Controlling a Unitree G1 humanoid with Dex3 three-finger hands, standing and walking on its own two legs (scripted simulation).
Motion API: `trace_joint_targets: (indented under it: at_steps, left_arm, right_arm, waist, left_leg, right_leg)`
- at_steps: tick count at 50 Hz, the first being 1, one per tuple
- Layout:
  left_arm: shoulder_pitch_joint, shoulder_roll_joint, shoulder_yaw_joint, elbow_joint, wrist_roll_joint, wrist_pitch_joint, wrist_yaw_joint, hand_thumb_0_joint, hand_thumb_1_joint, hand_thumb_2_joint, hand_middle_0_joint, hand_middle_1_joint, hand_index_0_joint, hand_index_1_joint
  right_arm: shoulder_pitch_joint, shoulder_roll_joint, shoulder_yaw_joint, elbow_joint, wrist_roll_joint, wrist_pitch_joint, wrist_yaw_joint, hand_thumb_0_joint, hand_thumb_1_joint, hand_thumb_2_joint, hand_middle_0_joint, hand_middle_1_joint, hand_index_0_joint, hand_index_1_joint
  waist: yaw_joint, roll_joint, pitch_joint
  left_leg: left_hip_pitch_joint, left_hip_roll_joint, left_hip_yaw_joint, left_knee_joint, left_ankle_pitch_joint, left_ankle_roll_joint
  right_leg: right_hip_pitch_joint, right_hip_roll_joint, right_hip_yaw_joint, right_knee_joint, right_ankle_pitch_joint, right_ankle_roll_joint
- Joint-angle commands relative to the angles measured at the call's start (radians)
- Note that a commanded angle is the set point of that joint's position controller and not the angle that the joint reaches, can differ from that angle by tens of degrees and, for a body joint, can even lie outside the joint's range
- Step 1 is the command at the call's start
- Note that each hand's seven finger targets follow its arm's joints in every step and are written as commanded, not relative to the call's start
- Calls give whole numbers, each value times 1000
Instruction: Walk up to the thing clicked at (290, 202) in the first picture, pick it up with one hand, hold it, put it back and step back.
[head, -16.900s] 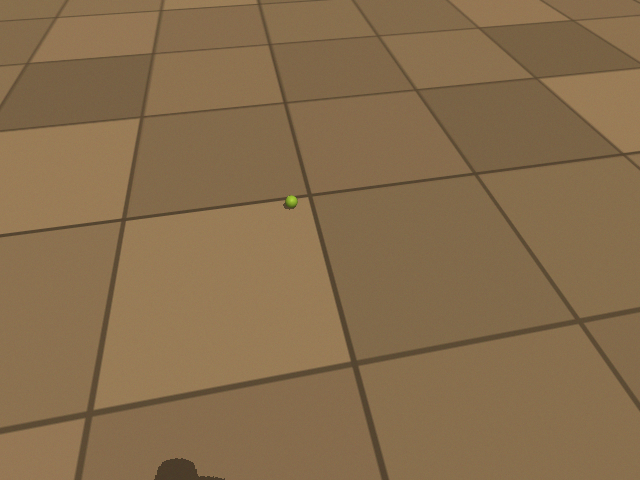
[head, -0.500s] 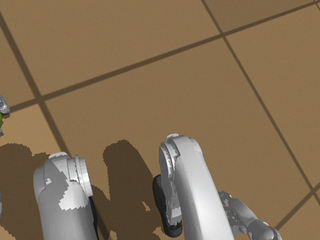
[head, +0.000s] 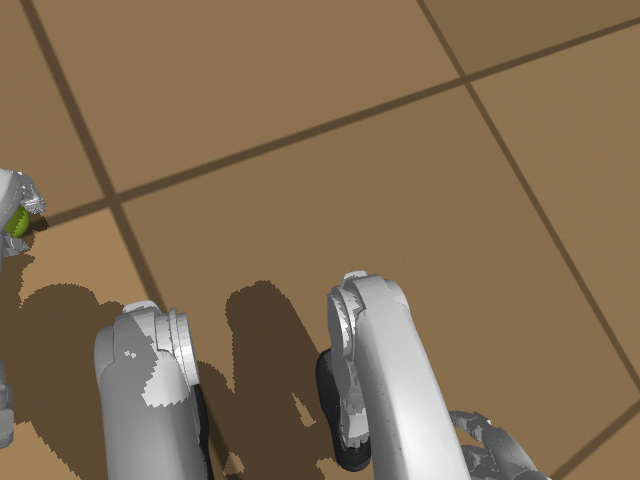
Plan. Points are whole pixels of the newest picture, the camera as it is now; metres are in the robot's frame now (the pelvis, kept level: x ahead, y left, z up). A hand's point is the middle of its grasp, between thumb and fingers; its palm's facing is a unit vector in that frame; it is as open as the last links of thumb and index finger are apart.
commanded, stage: lift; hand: left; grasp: from above
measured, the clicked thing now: (1, 219) +0.44 +0.35 -0.17
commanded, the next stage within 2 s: hold in 1.56 s
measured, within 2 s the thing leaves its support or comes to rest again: neither
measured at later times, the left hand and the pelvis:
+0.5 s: hand out of the picture +0.36 +0.34 +0.00, palm faces -0.43 -0.12 -0.89, open 6.7 cm; pelvis +0.00 +0.00 +0.10, yaw +4 degrees
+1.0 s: hand out of the picture +0.31 +0.31 +0.21, palm faces -0.46 -0.15 -0.88, open 6.7 cm; pelvis +0.02 +0.01 +0.29, yaw +7 degrees
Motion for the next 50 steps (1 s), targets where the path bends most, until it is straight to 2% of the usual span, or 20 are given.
trace_joint_targets:
  at_steps: [1,4,8,10,16,20,23,25,27,28,31,32,36,38,39,40,42,43,46,50]
  left_arm:
    - [-247,300,50,-244,-42,22,-11,0,802,474,-1132,-521,-1171,-481]
    - [-228,283,45,-299,-47,20,-38,0,787,477,-1124,-516,-1162,-477]
    - [-209,275,56,-407,-51,15,-59,0,784,532,-1121,-549,-1157,-513]
    - [-194,274,61,-454,-61,15,-65,0,748,529,-1092,-548,-1127,-513]
    - [-92,177,7,-528,-95,43,-107,0,643,541,-987,-611,-1030,-568]
    - [-45,150,-15,-641,-144,74,-138,0,640,568,-978,-646,-1022,-602]
    - [16,146,-11,-699,-166,96,-154,0,633,564,-958,-668,-1006,-619]
    - [20,136,-20,-741,-169,105,-162,0,626,551,-950,-654,-998,-605]
    - [43,154,-8,-786,-172,116,-161,0,613,555,-935,-681,-987,-628]
    - [45,128,-28,-807,-176,121,-162,0,616,551,-941,-671,-991,-620]
    - [82,131,-13,-831,-185,141,-159,0,610,570,-934,-681,-983,-630]
    - [100,99,-39,-821,-179,148,-162,0,598,567,-924,-691,-974,-639]
    - [174,75,-40,-826,-180,177,-161,0,597,577,-921,-692,-969,-643]
    - [204,35,-69,-837,-184,191,-167,0,611,572,-923,-709,-976,-655]
    - [203,50,-60,-840,-189,197,-172,0,615,570,-923,-702,-976,-648]
    - [247,25,-79,-814,-188,202,-180,0,614,543,-924,-691,-978,-635]
    - [250,5,-98,-799,-189,202,-195,0,629,536,-936,-683,-990,-629]
    - [267,8,-94,-797,-191,200,-197,0,630,512,-926,-688,-985,-629]
    - [248,-46,-139,-793,-200,185,-203,0,625,516,-913,-712,-976,-648]
    - [247,-59,-145,-780,-191,166,-179,0,588,451,-870,-697,-941,-624]
  right_arm:
    - [183,-234,-98,-36,29,0,-16,0,-924,-906,200,300,200,300]
    - [176,-226,-114,-35,42,9,-27,0,-922,-905,200,300,200,300]
    - [176,-217,-131,-53,57,21,-43,0,-918,-904,200,300,200,300]
    - [172,-213,-136,-67,66,26,-50,0,-918,-904,200,300,200,300]
    - [153,-201,-150,-93,88,36,-77,0,-913,-903,200,300,200,300]
    - [142,-189,-154,-115,100,40,-97,0,-913,-903,200,300,200,300]
    - [126,-182,-154,-124,110,43,-115,0,-912,-902,200,300,200,300]
    - [116,-179,-151,-126,116,45,-127,0,-910,-901,200,300,200,300]
    - [111,-170,-147,-135,121,50,-141,0,-912,-902,200,300,200,300]
    - [106,-162,-143,-135,124,51,-145,0,-911,-902,200,300,200,300]
    - [91,-156,-139,-137,130,54,-161,0,-910,-901,200,300,200,300]
    - [90,-151,-136,-135,133,56,-165,0,-910,-901,200,300,200,300]
    - [66,-143,-129,-140,143,58,-182,0,-907,-900,200,300,200,300]
    - [62,-131,-125,-143,149,58,-191,0,-908,-900,200,300,200,300]
    - [56,-134,-122,-139,151,57,-195,0,-906,-900,200,300,200,300]
    - [50,-129,-118,-135,154,54,-200,0,-907,-900,200,300,200,300]
    - [58,-123,-118,-128,157,46,-210,0,-908,-901,200,300,200,300]
    - [57,-120,-118,-132,158,40,-214,0,-911,-902,200,300,200,300]
    - [64,-114,-115,-127,157,19,-226,0,-910,-902,200,300,200,300]
    - [75,-108,-119,-121,159,-6,-234,0,-909,-902,200,300,200,300]
  waist:
    - [43,284,-765]
    - [52,277,-733]
    - [68,284,-771]
    - [72,278,-769]
    - [79,262,-724]
    - [80,228,-744]
    - [94,211,-736]
    - [92,211,-744]
    - [99,203,-751]
    - [91,206,-724]
    - [101,204,-731]
    - [96,193,-705]
    - [111,187,-651]
    - [102,165,-620]
    - [107,163,-601]
    - [111,163,-545]
    - [99,132,-504]
    - [103,112,-500]
    - [95,129,-437]
    - [106,131,-431]
  left_leg:
    - [608,-16,129,-291,142,44]
    - [622,-16,130,-322,129,44]
    - [685,-17,122,-376,133,42]
    - [701,-17,115,-413,97,42]
    - [770,-12,84,-543,12,41]
    - [833,-13,100,-595,33,43]
    - [890,-10,97,-653,42,42]
    - [948,-6,88,-690,65,39]
    - [986,-9,109,-717,92,42]
    - [991,-11,115,-741,95,42]
    - [1082,-10,123,-810,114,41]
    - [1103,-7,118,-840,119,40]
    - [1203,-3,105,-965,83,35]
    - [1236,-8,115,-1011,81,35]
    - [1255,-6,104,-1048,57,35]
    - [1265,-5,103,-1083,44,32]
    - [1297,-3,109,-1116,72,32]
    - [1316,-4,112,-1134,81,33]
    - [1366,2,104,-1212,76,29]
    - [1471,-1,111,-1295,111,23]
  right_leg:
    - [357,27,-63,-287,212,-84]
    - [343,21,-57,-307,199,-85]
    - [368,16,-51,-340,200,-86]
    - [376,15,-46,-368,163,-87]
    - [398,14,-48,-441,109,-84]
    - [494,14,-29,-533,117,-81]
    - [561,12,-23,-580,130,-77]
    - [595,8,-20,-600,159,-74]
    - [655,8,-6,-660,171,-73]
    - [680,6,-2,-684,175,-71]
    - [762,3,9,-757,184,-68]
    - [785,5,8,-775,194,-67]
    - [884,4,11,-865,170,-66]
    - [944,6,19,-928,166,-66]
    - [968,7,22,-952,149,-65]
    - [981,7,21,-969,146,-65]
    - [1018,9,26,-1020,166,-65]
    - [1049,10,30,-1048,166,-67]
    - [1100,10,37,-1103,177,-66]
    - [1187,11,47,-1197,198,-69]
